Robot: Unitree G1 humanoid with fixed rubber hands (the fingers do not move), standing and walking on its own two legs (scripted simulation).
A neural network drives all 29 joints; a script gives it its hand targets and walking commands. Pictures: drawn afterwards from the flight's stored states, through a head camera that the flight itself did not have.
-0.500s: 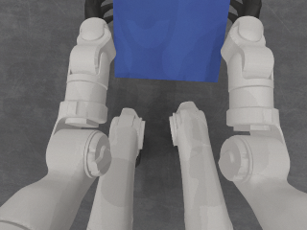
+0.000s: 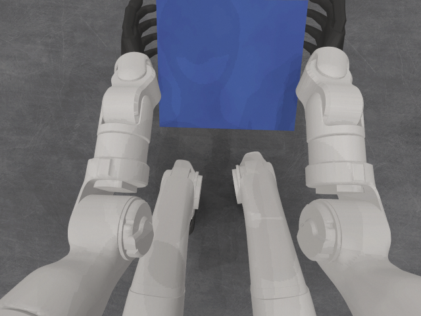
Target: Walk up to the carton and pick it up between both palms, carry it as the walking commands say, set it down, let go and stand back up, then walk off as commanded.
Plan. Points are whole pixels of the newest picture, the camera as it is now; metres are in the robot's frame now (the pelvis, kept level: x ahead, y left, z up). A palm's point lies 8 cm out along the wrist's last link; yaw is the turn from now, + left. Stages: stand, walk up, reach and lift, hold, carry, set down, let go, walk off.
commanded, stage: reach and lift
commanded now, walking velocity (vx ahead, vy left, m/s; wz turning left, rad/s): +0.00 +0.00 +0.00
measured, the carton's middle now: (227, 73) +0.50 -0.03 -0.16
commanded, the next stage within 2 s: none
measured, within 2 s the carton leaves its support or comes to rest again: neither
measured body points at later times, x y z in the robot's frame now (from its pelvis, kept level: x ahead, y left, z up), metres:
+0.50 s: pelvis +0.00 +0.00 +0.06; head +0.27 -0.03 +0.41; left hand +0.50 +0.11 -0.01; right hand +0.48 -0.18 -0.01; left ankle +0.14 +0.12 -0.52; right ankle +0.18 -0.11 -0.52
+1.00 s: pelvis +0.06 +0.00 +0.12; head +0.19 -0.02 +0.55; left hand +0.48 +0.11 +0.10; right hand +0.46 -0.17 +0.10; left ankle +0.14 +0.12 -0.52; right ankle +0.18 -0.11 -0.52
